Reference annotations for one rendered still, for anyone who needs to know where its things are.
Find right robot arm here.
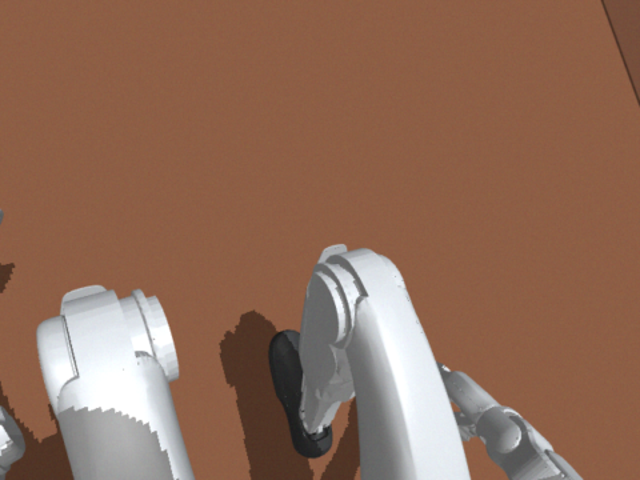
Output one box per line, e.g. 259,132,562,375
476,406,583,480

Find right robot hand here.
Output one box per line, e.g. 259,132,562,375
436,361,501,441

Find right robot foot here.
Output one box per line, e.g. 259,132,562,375
269,330,333,458

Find left robot arm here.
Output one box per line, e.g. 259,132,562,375
0,406,26,480

